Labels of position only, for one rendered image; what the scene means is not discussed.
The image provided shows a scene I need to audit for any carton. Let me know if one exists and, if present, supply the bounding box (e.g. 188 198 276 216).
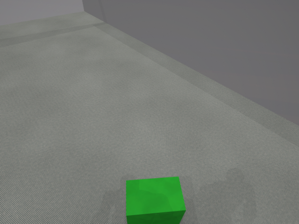
126 176 186 224

